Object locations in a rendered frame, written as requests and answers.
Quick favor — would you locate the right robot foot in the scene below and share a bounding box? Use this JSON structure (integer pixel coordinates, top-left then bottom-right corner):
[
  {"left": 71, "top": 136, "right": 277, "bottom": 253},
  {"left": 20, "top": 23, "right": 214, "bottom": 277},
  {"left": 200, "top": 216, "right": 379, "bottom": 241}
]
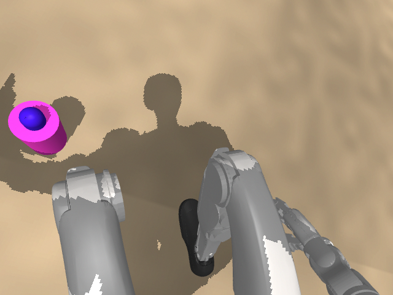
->
[{"left": 179, "top": 199, "right": 214, "bottom": 277}]

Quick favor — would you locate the right robot hand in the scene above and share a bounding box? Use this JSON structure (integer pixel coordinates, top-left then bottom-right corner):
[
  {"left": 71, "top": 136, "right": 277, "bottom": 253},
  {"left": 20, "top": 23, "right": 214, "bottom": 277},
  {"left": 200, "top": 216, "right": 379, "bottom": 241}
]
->
[{"left": 273, "top": 197, "right": 321, "bottom": 252}]

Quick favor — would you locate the bottle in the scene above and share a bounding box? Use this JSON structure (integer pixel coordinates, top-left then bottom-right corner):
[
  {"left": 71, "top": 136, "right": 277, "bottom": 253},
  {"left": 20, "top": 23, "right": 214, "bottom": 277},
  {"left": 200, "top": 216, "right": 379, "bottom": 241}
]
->
[{"left": 8, "top": 101, "right": 67, "bottom": 155}]

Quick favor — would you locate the right robot arm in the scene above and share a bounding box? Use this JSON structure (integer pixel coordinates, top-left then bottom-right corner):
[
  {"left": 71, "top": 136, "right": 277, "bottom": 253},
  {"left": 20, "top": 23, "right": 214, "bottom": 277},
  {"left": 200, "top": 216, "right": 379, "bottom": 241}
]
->
[{"left": 303, "top": 237, "right": 380, "bottom": 295}]

